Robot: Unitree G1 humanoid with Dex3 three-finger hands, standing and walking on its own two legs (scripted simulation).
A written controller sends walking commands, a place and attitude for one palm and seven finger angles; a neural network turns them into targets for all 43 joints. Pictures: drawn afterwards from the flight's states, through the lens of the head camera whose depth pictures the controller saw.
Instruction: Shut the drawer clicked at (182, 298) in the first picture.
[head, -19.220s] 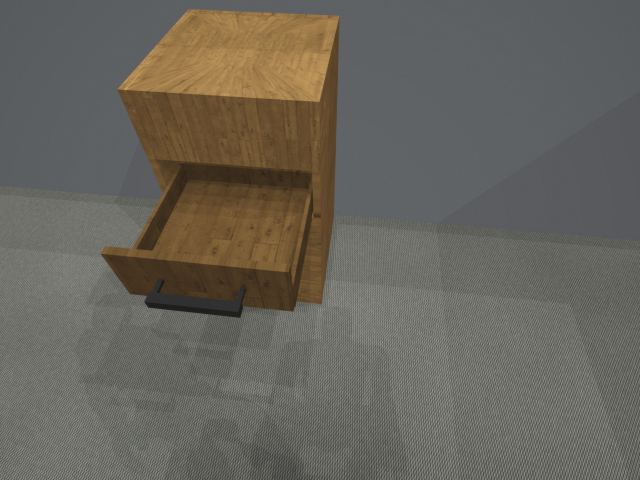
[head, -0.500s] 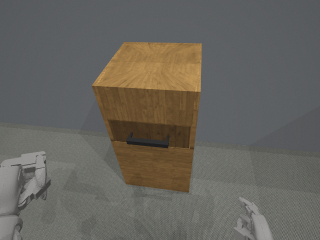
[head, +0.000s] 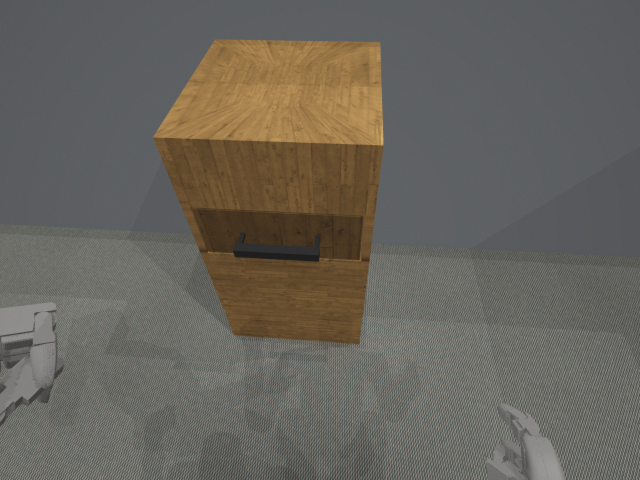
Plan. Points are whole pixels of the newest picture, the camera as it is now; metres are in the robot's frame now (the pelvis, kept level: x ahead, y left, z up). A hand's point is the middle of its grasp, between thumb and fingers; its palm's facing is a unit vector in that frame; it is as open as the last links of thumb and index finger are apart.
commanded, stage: step back with the hand held close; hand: left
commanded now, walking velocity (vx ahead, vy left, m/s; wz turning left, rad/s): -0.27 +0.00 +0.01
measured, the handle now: (278, 245) +0.64 +0.14 -0.22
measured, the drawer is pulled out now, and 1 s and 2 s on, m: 0.00 0.00 0.00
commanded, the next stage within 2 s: stop stepping back and stand still in 1.34 s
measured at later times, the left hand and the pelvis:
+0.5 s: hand (28, 394) +0.16 +0.25 +0.16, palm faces +0.34 -0.80 -0.50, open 3.2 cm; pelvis -0.04 +0.01 -0.01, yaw +0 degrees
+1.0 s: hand (6, 432) +0.13 +0.25 +0.16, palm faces +0.31 -0.83 -0.47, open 3.2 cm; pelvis -0.07 +0.02 -0.02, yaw +1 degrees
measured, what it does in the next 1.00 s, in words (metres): shifts its weight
